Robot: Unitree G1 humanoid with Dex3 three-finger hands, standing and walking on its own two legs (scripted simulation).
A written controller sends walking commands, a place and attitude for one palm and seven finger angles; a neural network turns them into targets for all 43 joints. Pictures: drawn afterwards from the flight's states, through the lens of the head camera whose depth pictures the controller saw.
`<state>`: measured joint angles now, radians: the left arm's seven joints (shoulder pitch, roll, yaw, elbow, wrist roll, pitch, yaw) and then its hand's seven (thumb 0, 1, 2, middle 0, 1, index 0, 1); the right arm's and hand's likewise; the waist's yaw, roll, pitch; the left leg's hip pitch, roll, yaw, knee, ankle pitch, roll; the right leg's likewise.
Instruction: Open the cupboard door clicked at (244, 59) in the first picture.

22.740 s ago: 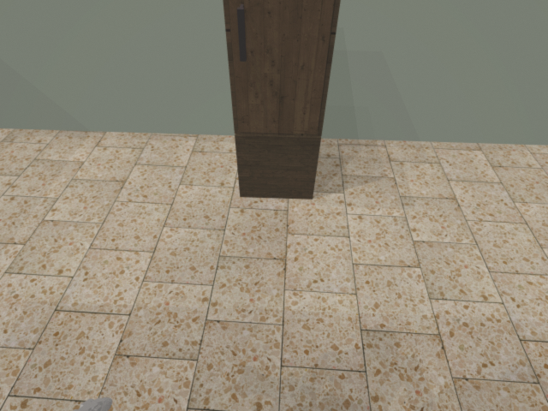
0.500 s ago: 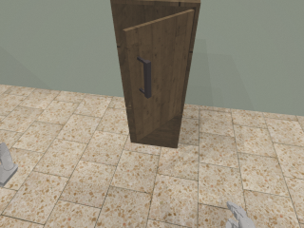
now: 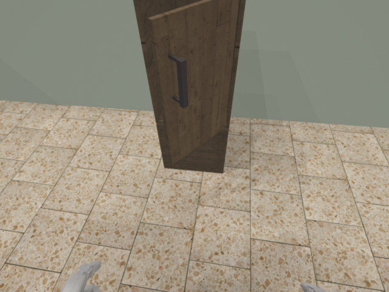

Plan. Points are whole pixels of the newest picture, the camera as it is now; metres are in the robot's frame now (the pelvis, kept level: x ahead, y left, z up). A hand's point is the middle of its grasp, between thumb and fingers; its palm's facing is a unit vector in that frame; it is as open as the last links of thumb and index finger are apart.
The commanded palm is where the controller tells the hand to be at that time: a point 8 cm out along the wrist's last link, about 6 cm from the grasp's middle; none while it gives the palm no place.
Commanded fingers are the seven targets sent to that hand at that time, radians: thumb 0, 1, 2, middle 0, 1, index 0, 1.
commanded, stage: let the arm hang, fingers relaxed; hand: left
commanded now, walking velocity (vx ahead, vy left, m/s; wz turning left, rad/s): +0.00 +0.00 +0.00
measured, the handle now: (178, 81) +0.68 +0.07 +0.07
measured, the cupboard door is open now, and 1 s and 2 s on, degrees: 50 50 50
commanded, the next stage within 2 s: look to check the result in 0.86 s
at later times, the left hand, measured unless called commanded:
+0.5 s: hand out of the picture -0.01 +0.19 -0.16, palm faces +0.06 -0.96 -0.28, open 7.3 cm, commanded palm none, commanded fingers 0.00 0.90 0.90 -0.20 -0.30 -0.20 -0.30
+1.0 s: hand out of the picture +0.05 +0.16 -0.16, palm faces +0.05 -0.98 -0.21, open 7.3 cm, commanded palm none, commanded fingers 0.00 0.90 0.90 -0.20 -0.30 -0.20 -0.30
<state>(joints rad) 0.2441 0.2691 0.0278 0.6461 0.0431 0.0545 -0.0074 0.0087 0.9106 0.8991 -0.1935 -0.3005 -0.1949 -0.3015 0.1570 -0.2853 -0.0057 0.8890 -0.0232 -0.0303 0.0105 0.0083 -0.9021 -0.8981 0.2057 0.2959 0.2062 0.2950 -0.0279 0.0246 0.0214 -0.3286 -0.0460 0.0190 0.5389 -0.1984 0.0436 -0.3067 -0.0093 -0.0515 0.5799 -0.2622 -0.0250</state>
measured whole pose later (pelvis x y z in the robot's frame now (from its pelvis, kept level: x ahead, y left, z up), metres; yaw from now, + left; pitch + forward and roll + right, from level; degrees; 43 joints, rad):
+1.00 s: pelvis +0.04 -0.02 +0.01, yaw +1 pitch -1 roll +0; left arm 0.23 0.17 0.01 1.14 0.01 -0.01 0.03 0.00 0.92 0.90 -0.20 -0.30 -0.20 -0.30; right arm 0.25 -0.15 0.00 1.15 -0.02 0.00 -0.03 0.00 -0.91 -0.90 0.20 0.30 0.20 0.29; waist -0.01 0.01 0.05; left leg -0.19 -0.02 -0.03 0.39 -0.19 0.01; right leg -0.14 0.02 -0.09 0.39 -0.24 -0.05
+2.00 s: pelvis +0.05 -0.02 +0.00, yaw -7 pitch +0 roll +1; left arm 0.21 0.20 0.08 1.05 0.02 0.06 0.01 0.00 0.91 0.90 -0.20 -0.30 -0.20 -0.30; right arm 0.22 -0.17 -0.04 1.05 -0.02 0.02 -0.06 0.00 -0.90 -0.90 0.20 0.30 0.20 0.29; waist 0.00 -0.02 0.08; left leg -0.24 0.04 0.11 0.54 -0.30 0.00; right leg -0.27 0.07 0.03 0.61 -0.34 -0.05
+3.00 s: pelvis +0.06 -0.07 +0.00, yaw -41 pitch +2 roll -1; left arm 0.14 0.26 0.09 0.91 0.03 0.06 -0.04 0.01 0.91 0.90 -0.19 -0.30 -0.19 -0.30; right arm 0.28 -0.20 -0.04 0.93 -0.03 0.00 -0.03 0.00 -0.90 -0.90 0.21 0.30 0.21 0.30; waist -0.02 0.00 0.10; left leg -0.21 0.13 0.19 0.54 -0.34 -0.03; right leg -0.38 -0.03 -0.06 0.76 -0.40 0.04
